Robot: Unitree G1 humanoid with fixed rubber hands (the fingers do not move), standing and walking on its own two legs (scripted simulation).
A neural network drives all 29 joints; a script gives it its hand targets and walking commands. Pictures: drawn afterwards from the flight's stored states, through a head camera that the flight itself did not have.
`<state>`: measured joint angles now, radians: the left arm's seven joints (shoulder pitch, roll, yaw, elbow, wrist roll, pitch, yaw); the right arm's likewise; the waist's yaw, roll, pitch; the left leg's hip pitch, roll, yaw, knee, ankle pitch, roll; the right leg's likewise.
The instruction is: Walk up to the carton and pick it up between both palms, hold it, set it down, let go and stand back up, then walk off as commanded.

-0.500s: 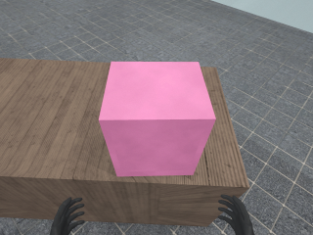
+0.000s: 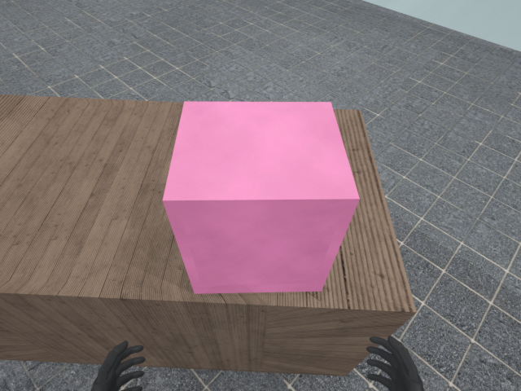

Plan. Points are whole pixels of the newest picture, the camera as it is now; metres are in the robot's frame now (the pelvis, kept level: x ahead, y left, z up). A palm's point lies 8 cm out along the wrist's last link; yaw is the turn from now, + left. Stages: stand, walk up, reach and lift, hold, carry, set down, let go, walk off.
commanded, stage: set down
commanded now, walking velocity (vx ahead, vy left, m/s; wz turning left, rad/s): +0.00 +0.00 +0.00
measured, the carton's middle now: (258, 204) +0.45 +0.01 +0.00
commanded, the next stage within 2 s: let go in 0.62 s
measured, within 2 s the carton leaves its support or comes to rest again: neither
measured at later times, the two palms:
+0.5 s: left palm out of the picture +0.14 +0.23 -0.09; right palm out of the picture +0.15 -0.22 -0.09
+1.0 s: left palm out of the picture +0.14 +0.23 -0.09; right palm out of the picture +0.14 -0.22 -0.09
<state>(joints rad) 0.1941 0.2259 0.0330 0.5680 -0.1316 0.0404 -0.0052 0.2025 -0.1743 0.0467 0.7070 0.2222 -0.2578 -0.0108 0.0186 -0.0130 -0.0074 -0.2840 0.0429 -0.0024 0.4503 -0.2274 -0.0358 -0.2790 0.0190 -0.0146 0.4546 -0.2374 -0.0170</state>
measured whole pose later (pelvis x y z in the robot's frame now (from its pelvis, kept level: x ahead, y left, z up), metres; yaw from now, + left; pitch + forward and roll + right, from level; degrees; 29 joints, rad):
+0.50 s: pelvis +0.00 +0.00 +0.00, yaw +0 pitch +3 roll +0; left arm 0.19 0.19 0.03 0.57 -0.09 0.11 0.00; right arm 0.17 -0.19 0.03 0.77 0.18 -0.23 0.01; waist 0.01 -0.01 -0.01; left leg -0.28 0.04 0.00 0.45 -0.22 -0.04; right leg -0.27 0.02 -0.01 0.45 -0.23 -0.02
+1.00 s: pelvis +0.00 +0.00 +0.00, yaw +0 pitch +3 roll +0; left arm 0.19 0.21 0.03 0.57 -0.08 0.11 0.00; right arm 0.16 -0.19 0.03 0.78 0.17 -0.23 0.02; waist 0.01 -0.01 -0.01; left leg -0.28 0.04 0.00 0.44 -0.22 -0.04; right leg -0.27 0.02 -0.01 0.45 -0.23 -0.02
